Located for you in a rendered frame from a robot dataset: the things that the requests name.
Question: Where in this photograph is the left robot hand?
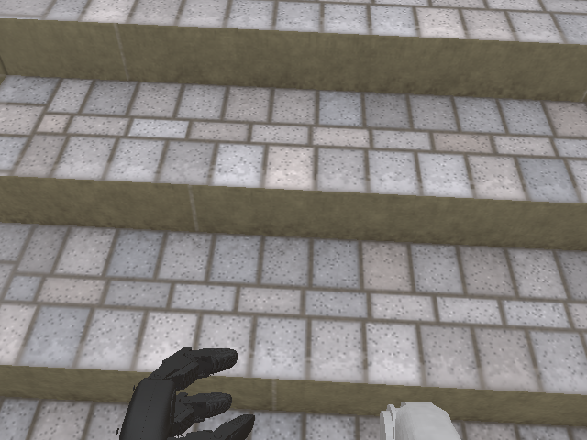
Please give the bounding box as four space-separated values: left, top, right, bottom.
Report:
116 346 255 440

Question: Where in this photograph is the robot right thigh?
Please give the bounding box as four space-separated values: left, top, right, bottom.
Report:
380 401 461 440

